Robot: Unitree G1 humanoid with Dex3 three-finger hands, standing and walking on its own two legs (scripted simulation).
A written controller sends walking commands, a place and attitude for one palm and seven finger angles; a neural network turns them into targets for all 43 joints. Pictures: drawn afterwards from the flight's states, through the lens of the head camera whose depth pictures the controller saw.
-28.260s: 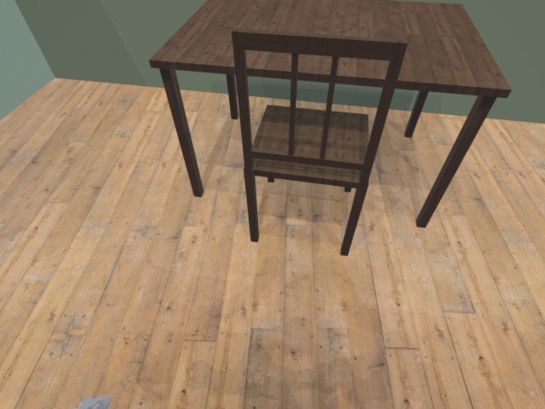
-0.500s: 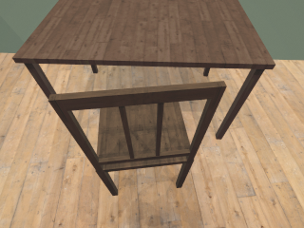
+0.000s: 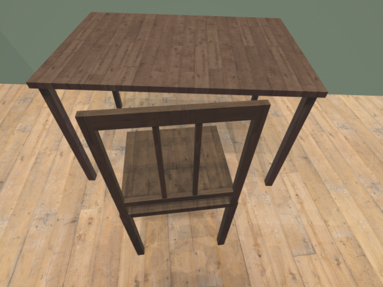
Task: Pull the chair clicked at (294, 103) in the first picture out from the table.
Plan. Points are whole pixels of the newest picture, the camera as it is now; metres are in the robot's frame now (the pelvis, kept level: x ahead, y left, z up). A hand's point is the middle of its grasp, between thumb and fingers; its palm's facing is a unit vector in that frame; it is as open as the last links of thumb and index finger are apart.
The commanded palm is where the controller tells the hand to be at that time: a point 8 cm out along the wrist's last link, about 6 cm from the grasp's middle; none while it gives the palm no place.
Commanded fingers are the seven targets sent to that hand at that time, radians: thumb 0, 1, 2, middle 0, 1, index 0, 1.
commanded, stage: come to a stop and stand still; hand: left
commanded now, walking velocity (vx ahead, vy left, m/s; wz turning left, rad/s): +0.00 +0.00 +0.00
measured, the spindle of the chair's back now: (160, 167) +0.45 +0.12 -0.07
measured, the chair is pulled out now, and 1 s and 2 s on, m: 0.18 0.18 0.18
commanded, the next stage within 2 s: look again from close up in 0.14 s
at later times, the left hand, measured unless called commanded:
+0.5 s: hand out of the picture -0.01 +0.17 -0.18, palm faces +0.01 -0.99 -0.16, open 7.4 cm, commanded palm none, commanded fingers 0.00 0.90 0.90 -0.20 -0.30 -0.20 -0.30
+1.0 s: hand out of the picture -0.01 +0.17 -0.17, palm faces +0.02 -0.98 -0.17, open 7.4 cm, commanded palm none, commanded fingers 0.00 0.90 0.90 -0.20 -0.30 -0.20 -0.30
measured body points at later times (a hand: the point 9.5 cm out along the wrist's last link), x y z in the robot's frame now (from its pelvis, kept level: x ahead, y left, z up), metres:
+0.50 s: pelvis +0.00 +0.01 +0.00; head +0.00 +0.02 +0.45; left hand -0.01 +0.22 -0.16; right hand +0.00 -0.22 -0.15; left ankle -0.02 +0.09 -0.74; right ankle +0.01 -0.13 -0.74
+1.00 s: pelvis +0.00 +0.01 +0.01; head +0.00 +0.02 +0.45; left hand -0.01 +0.23 -0.16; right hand +0.00 -0.21 -0.15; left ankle -0.02 +0.09 -0.74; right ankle +0.01 -0.13 -0.74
